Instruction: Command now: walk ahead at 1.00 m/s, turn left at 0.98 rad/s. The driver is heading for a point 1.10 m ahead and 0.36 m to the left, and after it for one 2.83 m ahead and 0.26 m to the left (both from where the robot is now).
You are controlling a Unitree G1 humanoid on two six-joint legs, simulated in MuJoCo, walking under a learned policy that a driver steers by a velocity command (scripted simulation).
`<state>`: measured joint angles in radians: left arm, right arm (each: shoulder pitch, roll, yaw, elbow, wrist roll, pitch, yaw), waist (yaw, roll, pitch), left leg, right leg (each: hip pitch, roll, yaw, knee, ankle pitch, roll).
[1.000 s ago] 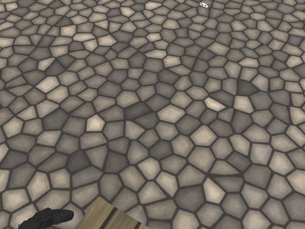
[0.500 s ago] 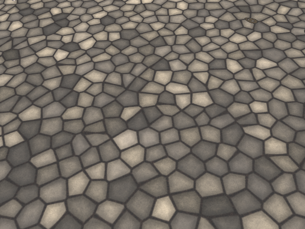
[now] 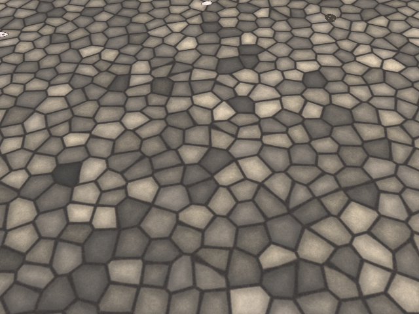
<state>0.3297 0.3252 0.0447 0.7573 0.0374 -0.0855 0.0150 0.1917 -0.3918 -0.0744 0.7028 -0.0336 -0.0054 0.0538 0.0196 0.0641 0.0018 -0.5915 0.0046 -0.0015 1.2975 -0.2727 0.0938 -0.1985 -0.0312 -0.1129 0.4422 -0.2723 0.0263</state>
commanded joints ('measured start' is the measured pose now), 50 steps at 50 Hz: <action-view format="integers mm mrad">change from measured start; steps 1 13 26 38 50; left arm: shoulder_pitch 44 32 -264 105 119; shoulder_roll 30 212 -14 154 84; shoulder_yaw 2 49 -50 55 26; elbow -1 7 -203 -37 93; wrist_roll -15 4 1 9 -48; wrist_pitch -36 23 27 19 -56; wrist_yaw -17 14 -52 -26 -45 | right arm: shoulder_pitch -96 302 168 147 -225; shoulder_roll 50 -91 -38 -4 73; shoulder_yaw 36 -20 -6 30 92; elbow -141 1 52 40 -87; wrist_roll -6 10 34 28 12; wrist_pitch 11 -13 -106 -104 -60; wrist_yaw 25 -4 -41 -57 20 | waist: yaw -17 -306 -35 85 -2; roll -155 -145 -77 -208 -65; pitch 36 -182 120 -162 128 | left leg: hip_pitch -231 724 240 -172 48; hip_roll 93 -127 10 -54 49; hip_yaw -51 88 -214 -145 89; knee -17 -630 -1203 181 -598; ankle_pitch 95 70 260 -46 425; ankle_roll -10 182 187 31 -5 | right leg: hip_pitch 114 12 -315 448 -10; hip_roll -247 -224 -126 -324 -86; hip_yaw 163 -134 95 799 78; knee -267 621 312 -161 -521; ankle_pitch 185 1147 312 -376 340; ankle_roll -86 -44 -9 -279 -188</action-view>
